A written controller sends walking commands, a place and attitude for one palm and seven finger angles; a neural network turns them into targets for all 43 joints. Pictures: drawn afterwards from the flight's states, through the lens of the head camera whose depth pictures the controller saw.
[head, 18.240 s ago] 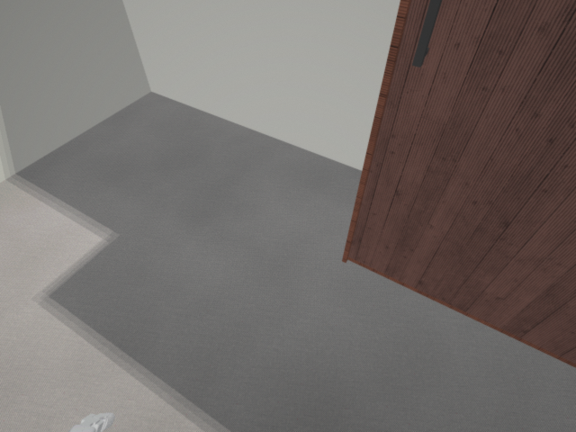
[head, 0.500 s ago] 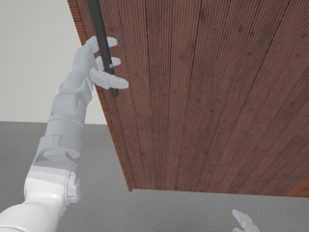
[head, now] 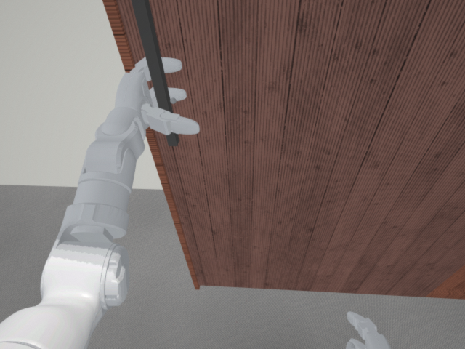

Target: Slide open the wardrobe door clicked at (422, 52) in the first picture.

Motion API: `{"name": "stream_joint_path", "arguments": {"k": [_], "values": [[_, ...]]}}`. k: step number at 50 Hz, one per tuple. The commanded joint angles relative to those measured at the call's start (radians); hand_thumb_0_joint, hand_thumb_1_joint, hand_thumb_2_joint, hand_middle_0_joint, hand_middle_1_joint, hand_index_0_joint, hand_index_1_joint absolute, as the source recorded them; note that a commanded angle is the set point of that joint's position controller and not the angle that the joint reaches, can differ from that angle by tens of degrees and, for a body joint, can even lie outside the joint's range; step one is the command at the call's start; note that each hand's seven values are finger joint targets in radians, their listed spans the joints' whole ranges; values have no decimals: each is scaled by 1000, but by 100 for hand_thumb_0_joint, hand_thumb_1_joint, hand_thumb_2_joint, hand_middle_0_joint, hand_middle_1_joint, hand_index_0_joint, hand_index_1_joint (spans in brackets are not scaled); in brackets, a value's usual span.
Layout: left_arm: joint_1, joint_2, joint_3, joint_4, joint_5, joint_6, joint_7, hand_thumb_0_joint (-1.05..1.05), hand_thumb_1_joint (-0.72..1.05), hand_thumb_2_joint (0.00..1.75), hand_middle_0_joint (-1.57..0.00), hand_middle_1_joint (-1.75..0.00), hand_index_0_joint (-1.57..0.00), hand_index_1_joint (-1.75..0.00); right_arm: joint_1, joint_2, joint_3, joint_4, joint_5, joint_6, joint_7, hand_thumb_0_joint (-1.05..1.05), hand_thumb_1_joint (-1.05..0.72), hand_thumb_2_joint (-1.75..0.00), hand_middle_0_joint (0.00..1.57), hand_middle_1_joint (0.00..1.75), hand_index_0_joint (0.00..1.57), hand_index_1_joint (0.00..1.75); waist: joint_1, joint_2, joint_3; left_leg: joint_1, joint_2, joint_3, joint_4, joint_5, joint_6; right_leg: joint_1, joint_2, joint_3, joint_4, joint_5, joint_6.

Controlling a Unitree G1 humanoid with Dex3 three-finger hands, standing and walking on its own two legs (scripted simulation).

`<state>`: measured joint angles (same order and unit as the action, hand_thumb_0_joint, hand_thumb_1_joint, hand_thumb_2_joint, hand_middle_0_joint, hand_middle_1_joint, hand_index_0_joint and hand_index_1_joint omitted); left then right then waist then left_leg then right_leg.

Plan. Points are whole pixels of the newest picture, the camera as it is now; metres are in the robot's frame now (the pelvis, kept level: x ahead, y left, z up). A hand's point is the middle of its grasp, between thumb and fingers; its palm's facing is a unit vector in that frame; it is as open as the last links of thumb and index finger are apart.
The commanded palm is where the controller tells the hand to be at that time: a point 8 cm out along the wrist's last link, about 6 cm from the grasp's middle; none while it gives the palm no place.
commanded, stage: grip the handle and tug to test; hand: left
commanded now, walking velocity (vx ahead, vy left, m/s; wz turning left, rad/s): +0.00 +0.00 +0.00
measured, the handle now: (162, 74) +0.49 +0.14 +0.25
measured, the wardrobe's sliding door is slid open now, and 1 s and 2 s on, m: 0.00 0.00 0.00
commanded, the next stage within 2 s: tug the door sideways, standing still in 1.42 s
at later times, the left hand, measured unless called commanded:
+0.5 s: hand (169, 100) +0.44 +0.13 +0.23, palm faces +0.01 -1.00 -0.02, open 8.5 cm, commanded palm +0.42 +0.18 +0.23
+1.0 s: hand (171, 102) +0.44 +0.12 +0.23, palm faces -0.01 -1.00 -0.01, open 5.3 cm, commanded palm +0.41 +0.18 +0.23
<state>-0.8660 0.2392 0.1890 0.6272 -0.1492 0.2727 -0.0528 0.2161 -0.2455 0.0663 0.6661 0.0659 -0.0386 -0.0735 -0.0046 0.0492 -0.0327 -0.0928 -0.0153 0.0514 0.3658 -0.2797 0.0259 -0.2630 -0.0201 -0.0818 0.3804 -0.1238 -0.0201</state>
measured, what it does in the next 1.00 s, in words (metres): stands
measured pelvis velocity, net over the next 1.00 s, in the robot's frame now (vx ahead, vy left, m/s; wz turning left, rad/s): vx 0.00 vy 0.00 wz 0.00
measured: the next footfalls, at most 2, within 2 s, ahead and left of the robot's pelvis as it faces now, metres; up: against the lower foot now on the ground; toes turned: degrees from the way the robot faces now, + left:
none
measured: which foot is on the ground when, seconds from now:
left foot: down 0.00-1.00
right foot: down 0.00-1.00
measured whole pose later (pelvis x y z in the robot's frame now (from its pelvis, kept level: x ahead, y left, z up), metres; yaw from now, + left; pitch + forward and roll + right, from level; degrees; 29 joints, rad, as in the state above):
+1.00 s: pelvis +0.00 +0.00 +0.00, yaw +0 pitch +0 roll +0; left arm -0.85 0.25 0.20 0.63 -0.15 0.26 -0.07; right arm 0.22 -0.24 0.07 0.66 0.07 -0.04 -0.08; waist -0.01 0.05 -0.03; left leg -0.10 -0.01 0.05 0.37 -0.28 0.02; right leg -0.26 -0.02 -0.08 0.38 -0.12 -0.02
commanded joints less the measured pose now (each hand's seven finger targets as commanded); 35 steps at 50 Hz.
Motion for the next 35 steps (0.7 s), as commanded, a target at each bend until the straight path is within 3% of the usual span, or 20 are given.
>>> {"name": "stream_joint_path", "arguments": {"k": [1,3,6,10,12,19,20,22,23,25,28,30,32,35], "values": [[-575,216,42,-228,2,-90,4,0,-45,32,-30,-121,-30,-121,-70,-112,-39,-140,-1,-44,-14,0,-90,-90,20,30,20,30,-10,-77,-308,-59,16,-43,-50,258,2,255,-3,59,-9,194,-19],[-546,193,27,-241,1,-106,-1,0,-36,36,-32,-122,-32,-122,-72,-109,-43,-152,-1,-47,-12,0,-90,-90,20,30,20,30,-1,-49,-336,-35,16,-44,-45,304,-3,267,-2,57,2,233,-23],[-527,172,18,-230,-12,-106,-18,0,-22,42,-33,-124,-33,-124,-70,-111,-42,-147,3,-50,-10,0,-90,-90,20,30,20,30,-8,-92,-327,-44,18,-44,-42,303,-1,268,1,54,3,246,-22],[-517,198,35,-201,-9,-86,-17,0,-3,50,-35,-127,-35,-127,-70,-116,-41,-141,6,-47,-9,0,-90,-90,20,30,20,30,-4,-81,-286,-66,16,-46,-55,247,0,241,0,53,-12,180,-20],[-538,201,39,-239,-8,-91,-10,0,6,54,-36,-128,-36,-128,-69,-115,-44,-145,3,-50,-9,0,-90,-90,20,30,20,30,-3,-83,-321,-56,16,-46,-48,272,2,261,0,55,-4,209,-21],[-531,238,60,-234,-11,-107,-13,0,39,68,-40,-133,-40,-133,-69,-119,-44,-146,4,-51,-14,0,-90,-90,20,30,20,30,-2,-88,-318,-63,15,-42,-50,261,7,273,-2,59,-10,202,-17],[-543,222,49,-243,-12,-110,-17,0,43,70,-40,-133,-40,-133,-68,-117,-44,-147,2,-55,-14,0,-90,-90,20,30,20,30,-4,-74,-325,-58,13,-42,-48,267,6,273,-2,61,-7,212,-18],[-511,236,67,-226,-13,-107,-21,0,53,74,-41,-135,-41,-135,-65,-117,-45,-145,2,-55,-13,0,-90,-90,20,30,20,30,1,-96,-332,-66,14,-39,-47,268,6,285,-1,62,-6,220,-18],[-493,237,63,-214,-11,-106,-25,0,57,76,-42,-135,-42,-135,-70,-120,-47,-151,4,-52,-13,0,-90,-90,20,30,20,30,6,-69,-320,-64,14,-37,-48,268,6,278,-3,62,-9,215,-19],[-504,271,88,-207,-13,-102,-28,0,67,80,-43,-137,-43,-137,-63,-124,-46,-143,4,-51,-14,0,-90,-90,20,30,20,30,1,-100,-312,-85,14,-38,-50,248,8,281,-2,63,-13,204,-15],[-491,263,76,-225,-12,-106,-38,0,81,86,-44,-139,-44,-139,-72,-124,-49,-155,8,-50,-14,0,-90,-90,20,30,20,30,4,-66,-326,-63,14,-36,-46,270,7,279,-2,62,-9,218,-19],[-524,223,40,-263,-20,-111,-45,0,90,90,-45,-140,-45,-140,-71,-119,-46,-155,8,-56,-11,0,-90,-90,20,30,20,30,-8,-51,-324,-54,14,-40,-43,281,4,270,-1,59,-6,231,-20],[-517,197,28,-258,-29,-107,-50,0,90,90,-45,-140,-45,-140,-69,-121,-46,-152,7,-61,-10,0,-90,-90,20,30,20,30,-11,-69,-326,-47,16,-43,-39,290,4,261,2,56,-1,238,-21],[-507,248,80,-261,-31,-98,-35,0,90,90,-45,-140,-45,-140,-75,-121,-45,-151,5,-57,-10,0,-90,-90,20,30,20,30,5,-81,-330,-59,12,-45,-42,281,2,270,2,55,-2,223,-20]]}}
